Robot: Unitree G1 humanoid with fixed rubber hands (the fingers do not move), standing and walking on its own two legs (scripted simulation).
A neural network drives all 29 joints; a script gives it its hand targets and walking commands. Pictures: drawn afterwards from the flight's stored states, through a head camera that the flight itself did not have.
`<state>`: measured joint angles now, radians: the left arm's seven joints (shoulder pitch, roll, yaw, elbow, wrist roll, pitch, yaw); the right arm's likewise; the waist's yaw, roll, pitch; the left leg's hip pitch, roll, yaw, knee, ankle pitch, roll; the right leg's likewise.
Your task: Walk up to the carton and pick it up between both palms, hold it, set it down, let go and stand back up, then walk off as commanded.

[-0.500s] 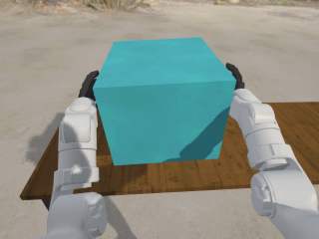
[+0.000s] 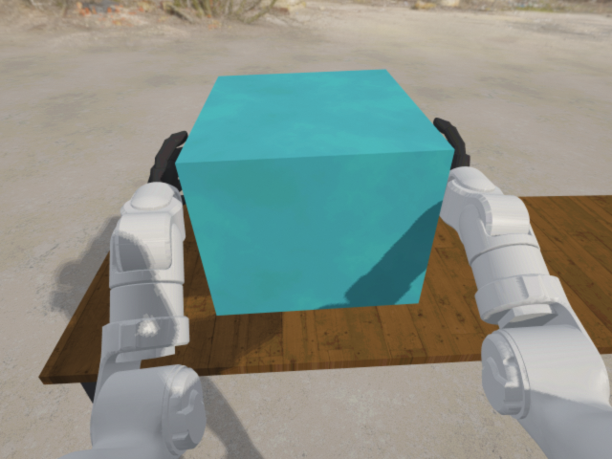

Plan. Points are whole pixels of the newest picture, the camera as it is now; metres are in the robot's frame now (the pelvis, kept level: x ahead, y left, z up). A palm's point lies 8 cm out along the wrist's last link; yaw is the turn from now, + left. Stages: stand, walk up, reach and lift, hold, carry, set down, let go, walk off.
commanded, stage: hold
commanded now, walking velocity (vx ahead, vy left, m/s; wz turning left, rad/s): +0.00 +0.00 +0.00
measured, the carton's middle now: (309, 179) +0.44 +0.01 +0.22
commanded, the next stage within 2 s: none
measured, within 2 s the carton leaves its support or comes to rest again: neither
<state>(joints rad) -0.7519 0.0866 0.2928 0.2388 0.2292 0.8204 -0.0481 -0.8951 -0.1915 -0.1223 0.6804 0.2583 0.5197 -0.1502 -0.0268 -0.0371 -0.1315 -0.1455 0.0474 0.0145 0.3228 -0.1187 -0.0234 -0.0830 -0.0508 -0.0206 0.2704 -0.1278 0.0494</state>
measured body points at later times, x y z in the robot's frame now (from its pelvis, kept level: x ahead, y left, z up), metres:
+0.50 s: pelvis +0.00 +0.00 +0.00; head -0.07 +0.02 +0.44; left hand +0.37 +0.19 +0.25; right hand +0.40 -0.16 +0.26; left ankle +0.04 +0.13 -0.75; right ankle +0.02 -0.15 -0.75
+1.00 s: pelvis +0.00 +0.00 +0.00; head -0.07 +0.02 +0.44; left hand +0.37 +0.19 +0.25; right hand +0.39 -0.16 +0.26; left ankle +0.04 +0.13 -0.75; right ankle +0.02 -0.15 -0.75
